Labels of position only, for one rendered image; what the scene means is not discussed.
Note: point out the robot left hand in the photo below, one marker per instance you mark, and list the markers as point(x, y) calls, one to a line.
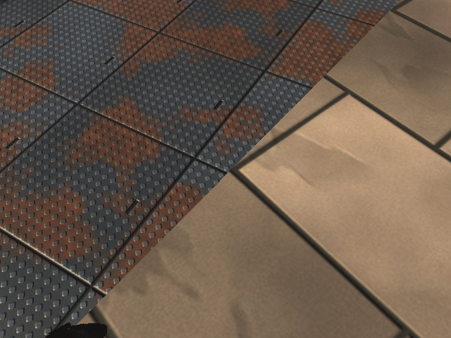
point(90, 330)

